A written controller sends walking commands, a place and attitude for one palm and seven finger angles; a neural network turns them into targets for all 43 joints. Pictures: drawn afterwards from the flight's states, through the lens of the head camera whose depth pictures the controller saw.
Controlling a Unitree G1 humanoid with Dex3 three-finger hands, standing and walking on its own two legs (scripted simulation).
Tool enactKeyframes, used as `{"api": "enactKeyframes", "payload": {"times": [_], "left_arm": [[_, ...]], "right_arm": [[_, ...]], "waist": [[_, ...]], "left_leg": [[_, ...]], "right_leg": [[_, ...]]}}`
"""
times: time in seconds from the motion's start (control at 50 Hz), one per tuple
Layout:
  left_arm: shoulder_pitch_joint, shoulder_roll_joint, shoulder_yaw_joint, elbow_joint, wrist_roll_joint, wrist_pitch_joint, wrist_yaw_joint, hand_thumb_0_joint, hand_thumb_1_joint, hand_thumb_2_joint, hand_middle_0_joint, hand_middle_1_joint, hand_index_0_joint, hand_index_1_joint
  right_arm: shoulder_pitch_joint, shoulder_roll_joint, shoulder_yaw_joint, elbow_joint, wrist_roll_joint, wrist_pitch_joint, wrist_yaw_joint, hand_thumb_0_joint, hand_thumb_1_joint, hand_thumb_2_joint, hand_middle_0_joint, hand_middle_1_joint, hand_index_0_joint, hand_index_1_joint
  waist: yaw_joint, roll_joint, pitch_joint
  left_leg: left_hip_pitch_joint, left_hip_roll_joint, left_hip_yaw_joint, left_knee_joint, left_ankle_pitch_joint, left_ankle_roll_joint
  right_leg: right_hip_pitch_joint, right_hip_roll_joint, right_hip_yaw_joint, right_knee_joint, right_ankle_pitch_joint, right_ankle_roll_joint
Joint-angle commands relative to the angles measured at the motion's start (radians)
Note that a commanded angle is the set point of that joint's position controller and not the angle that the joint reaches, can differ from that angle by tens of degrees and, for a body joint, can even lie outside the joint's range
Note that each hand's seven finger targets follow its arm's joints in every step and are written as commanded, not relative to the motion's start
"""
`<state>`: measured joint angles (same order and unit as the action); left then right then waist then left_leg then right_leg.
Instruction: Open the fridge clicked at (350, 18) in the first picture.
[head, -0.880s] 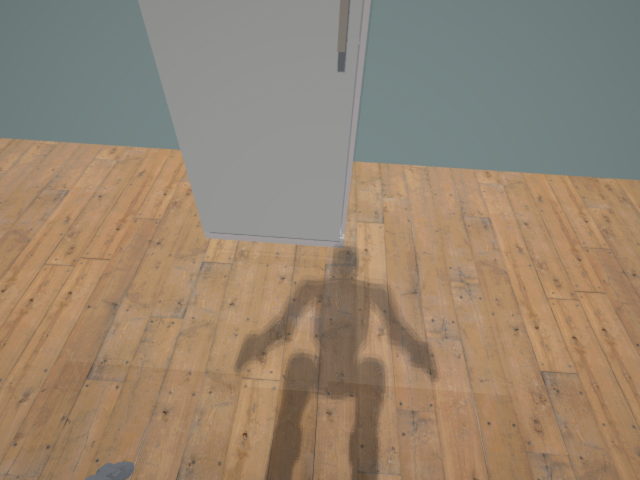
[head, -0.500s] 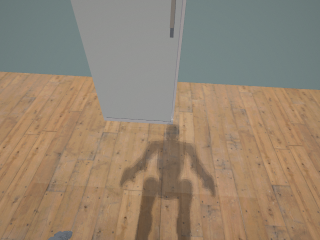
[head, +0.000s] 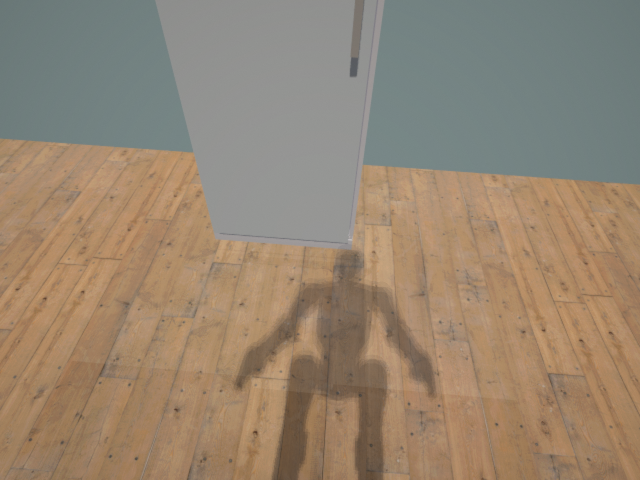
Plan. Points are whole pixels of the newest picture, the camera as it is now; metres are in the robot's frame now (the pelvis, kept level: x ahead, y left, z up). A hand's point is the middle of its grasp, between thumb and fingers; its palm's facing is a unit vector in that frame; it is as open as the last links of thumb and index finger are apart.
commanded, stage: look at it before walking up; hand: right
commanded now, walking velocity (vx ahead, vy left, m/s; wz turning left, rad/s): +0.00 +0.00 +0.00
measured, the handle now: out of the picture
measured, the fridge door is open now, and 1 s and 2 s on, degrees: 0 0 0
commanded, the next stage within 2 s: walk to a spot facing it in 0.56 s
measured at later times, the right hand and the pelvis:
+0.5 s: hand out of the picture +0.07 -0.25 -0.15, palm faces -0.03 +0.94 -0.34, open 7.4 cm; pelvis +0.00 +0.00 +0.00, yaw +0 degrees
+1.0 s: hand out of the picture +0.05 -0.19 -0.18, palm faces -0.12 +0.97 -0.22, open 7.4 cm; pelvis +0.04 +0.01 -0.02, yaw +10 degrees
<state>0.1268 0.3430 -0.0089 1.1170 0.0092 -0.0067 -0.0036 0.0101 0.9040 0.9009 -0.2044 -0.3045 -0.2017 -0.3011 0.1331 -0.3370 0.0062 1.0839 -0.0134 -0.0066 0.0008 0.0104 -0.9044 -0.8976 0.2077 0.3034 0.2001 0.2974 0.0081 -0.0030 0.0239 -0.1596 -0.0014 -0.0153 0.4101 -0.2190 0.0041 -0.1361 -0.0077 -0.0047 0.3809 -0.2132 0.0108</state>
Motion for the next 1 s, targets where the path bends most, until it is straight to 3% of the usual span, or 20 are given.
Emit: {"api": "enactKeyframes", "payload": {"times": [0.0, 0.36, 0.46, 0.64, 0.68, 0.7, 0.74, 0.78, 0.82, 0.86, 0.88, 0.9, 0.92, 0.94, 0.96, 0.98], "left_arm": [[-0.052, 0.199, 0.043, -0.071, 0.0, -0.027, 0.016, 0.0, 0.9, 0.9, -0.2, -0.3, -0.2, -0.3], [-0.054, 0.199, 0.043, -0.069, -0.001, -0.029, 0.017, 0.0, 0.9, 0.9, -0.2, -0.3, -0.2, -0.3], [-0.054, 0.198, 0.042, -0.068, -0.002, -0.026, 0.016, 0.0, 0.9, 0.9, -0.2, -0.3, -0.2, -0.3], [-0.052, 0.201, 0.043, -0.065, -0.002, -0.028, 0.016, 0.0, 0.9, 0.9, -0.2, -0.3, -0.2, -0.3], [0.005, 0.094, 0.02, -0.042, 0.007, -0.014, 0.014, 0.0, 0.9, 0.9, -0.2, -0.3, -0.2, -0.3], [0.034, 0.08, 0.021, -0.041, 0.009, -0.007, 0.013, 0.0, 0.9, 0.9, -0.2, -0.3, -0.2, -0.3], [0.052, 0.096, 0.035, -0.057, 0.013, 0.001, 0.013, 0.0, 0.9, 0.9, -0.2, -0.3, -0.2, -0.3], [0.07, 0.118, 0.052, -0.083, 0.014, 0.001, 0.014, 0.0, 0.9, 0.9, -0.2, -0.3, -0.2, -0.3], [0.098, 0.132, 0.069, -0.103, 0.012, -0.007, 0.016, 0.0, 0.9, 0.9, -0.2, -0.3, -0.2, -0.3], [0.136, 0.153, 0.085, -0.11, 0.01, -0.022, 0.019, 0.0, 0.9, 0.9, -0.2, -0.3, -0.2, -0.3], [0.144, 0.146, 0.09, -0.113, 0.01, -0.03, 0.02, 0.0, 0.9, 0.9, -0.2, -0.3, -0.2, -0.3], [0.151, 0.133, 0.092, -0.117, 0.01, -0.035, 0.019, 0.0, 0.9, 0.9, -0.2, -0.3, -0.2, -0.3], [0.148, 0.116, 0.088, -0.116, 0.014, -0.038, 0.02, 0.0, 0.9, 0.9, -0.2, -0.3, -0.2, -0.3], [0.133, 0.102, 0.086, -0.117, 0.016, -0.039, 0.021, 0.0, 0.9, 0.9, -0.2, -0.3, -0.2, -0.3], [0.106, 0.087, 0.082, -0.124, 0.017, -0.038, 0.021, 0.0, 0.9, 0.9, -0.2, -0.3, -0.2, -0.3], [0.073, 0.045, 0.073, -0.151, 0.008, -0.037, 0.015, 0.0, 0.9, 0.9, -0.2, -0.3, -0.2, -0.3]], "right_arm": [[-0.039, -0.21, -0.04, -0.072, 0.002, -0.021, -0.014, 0.0, -0.9, -0.9, 0.2, 0.3, 0.2, 0.3], [-0.035, -0.208, -0.04, -0.07, 0.003, -0.026, -0.014, 0.0, -0.9, -0.9, 0.2, 0.3, 0.2, 0.3], [-0.031, -0.209, -0.039, -0.066, 0.002, -0.023, -0.013, 0.0, -0.9, -0.9, 0.2, 0.3, 0.2, 0.3], [-0.025, -0.208, -0.039, -0.06, 0.002, -0.024, -0.012, 0.0, -0.9, -0.9, 0.2, 0.3, 0.2, 0.3], [0.036, -0.1, -0.018, -0.035, 0.002, -0.002, -0.013, 0.0, -0.9, -0.9, 0.2, 0.3, 0.2, 0.3], [0.062, -0.087, -0.019, -0.037, -0.001, 0.008, -0.011, 0.0, -0.9, -0.9, 0.2, 0.3, 0.2, 0.3], [0.077, -0.095, -0.032, -0.061, -0.007, 0.021, 0.002, 0.0, -0.9, -0.9, 0.2, 0.3, 0.2, 0.3], [0.104, -0.091, -0.046, -0.091, -0.01, 0.024, 0.013, 0.0, -0.9, -0.9, 0.2, 0.3, 0.2, 0.3], [0.128, -0.066, -0.055, -0.118, -0.012, 0.016, 0.02, 0.0, -0.9, -0.9, 0.2, 0.3, 0.2, 0.3], [0.134, -0.016, -0.061, -0.14, -0.01, 0.004, 0.028, 0.0, -0.9, -0.9, 0.2, 0.3, 0.2, 0.3], [0.114, 0.003, -0.065, -0.158, -0.009, 0.002, 0.032, 0.0, -0.9, -0.9, 0.2, 0.3, 0.2, 0.3], [0.092, 0.002, -0.069, -0.173, -0.009, -0.002, 0.036, 0.0, -0.9, -0.9, 0.2, 0.3, 0.2, 0.3], [0.095, 0.02, -0.073, -0.176, -0.01, -0.006, 0.039, 0.0, -0.9, -0.9, 0.2, 0.3, 0.2, 0.3], [0.136, 0.037, -0.076, -0.163, -0.012, -0.01, 0.041, 0.0, -0.9, -0.9, 0.2, 0.3, 0.2, 0.3], [0.238, 0.042, -0.081, -0.129, -0.014, -0.013, 0.041, 0.0, -0.9, -0.9, 0.2, 0.3, 0.2, 0.3], [0.389, -0.02, -0.094, -0.084, -0.018, -0.027, 0.032, 0.0, -0.9, -0.9, 0.2, 0.3, 0.2, 0.3]], "waist": [[-0.01, 0.021, -0.044], [-0.007, 0.016, -0.06], [-0.008, 0.013, -0.037], [-0.008, 0.004, -0.048], [-0.007, 0.007, -0.052], [-0.009, 0.017, -0.045], [-0.009, 0.008, 0.045], [-0.008, -0.012, 0.095], [-0.004, -0.046, 0.104], [0.007, -0.15, 0.082], [0.012, -0.181, 0.082], [0.016, -0.165, 0.083], [0.007, -0.148, 0.096], [-0.017, -0.133, 0.092], [-0.068, -0.089, 0.06], [-0.132, 0.131, 0.014]], "left_leg": [[-0.004, 0.115, -0.109, -0.083, 0.11, 0.031], [0.014, 0.12, -0.108, -0.089, 0.178, 0.031], [0.001, 0.118, -0.111, -0.107, 0.117, 0.028], [0.006, 0.118, -0.105, -0.108, 0.12, 0.026], [-0.021, 0.103, -0.113, -0.096, 0.004, 0.016], [-0.047, 0.094, -0.129, -0.091, -0.101, 0.02], [-0.136, 0.066, -0.156, -0.076, -0.278, 0.033], [-0.218, 0.034, -0.158, -0.018, -0.339, 0.043], [-0.292, -0.005, -0.135, 0.09, -0.328, 0.047], [-0.335, -0.045, -0.019, 0.292, -0.219, 0.03], [-0.374, -0.014, 0.029, 0.366, -0.244, 0.017], [-0.374, 0.023, 0.03, 0.372, -0.277, 0.013], [-0.333, 0.035, 0.05, 0.344, -0.278, 0.012], [-0.235, 0.032, 0.08, 0.283, -0.235, 0.013], [-0.056, 0.008, 0.104, 0.176, -0.141, 0.024], [0.143, 0.099, -0.107, -0.004, -0.165, 0.078]], "right_leg": [[0.0, -0.109, 0.09, -0.065, 0.104, -0.038], [0.025, -0.111, 0.088, -0.065, 0.151, -0.034], [0.013, -0.109, 0.092, -0.077, 0.106, -0.034], [0.023, -0.113, 0.096, -0.082, 0.115, -0.035], [0.035, -0.111, 0.059, -0.058, 0.01, -0.017], [0.028, -0.11, 0.049, -0.041, -0.091, -0.017], [-0.039, -0.118, 0.052, -0.052, -0.296, -0.028], [-0.06, -0.147, 0.079, -0.057, -0.403, -0.051], [-0.032, -0.201, 0.131, -0.06, -0.455, -0.088], [0.009, -0.312, 0.215, -0.118, -0.421, -0.144], [0.041, -0.36, 0.212, -0.14, -0.341, -0.174], [0.035, -0.377, 0.19, -0.123, -0.266, -0.185], [0.008, -0.368, 0.133, -0.086, -0.171, -0.173], [-0.049, -0.341, 0.059, -0.019, -0.102, -0.144], [-0.144, -0.287, -0.027, 0.13, -0.085, -0.1], [-0.317, -0.177, -0.147, 0.455, -0.103, -0.033]]}}
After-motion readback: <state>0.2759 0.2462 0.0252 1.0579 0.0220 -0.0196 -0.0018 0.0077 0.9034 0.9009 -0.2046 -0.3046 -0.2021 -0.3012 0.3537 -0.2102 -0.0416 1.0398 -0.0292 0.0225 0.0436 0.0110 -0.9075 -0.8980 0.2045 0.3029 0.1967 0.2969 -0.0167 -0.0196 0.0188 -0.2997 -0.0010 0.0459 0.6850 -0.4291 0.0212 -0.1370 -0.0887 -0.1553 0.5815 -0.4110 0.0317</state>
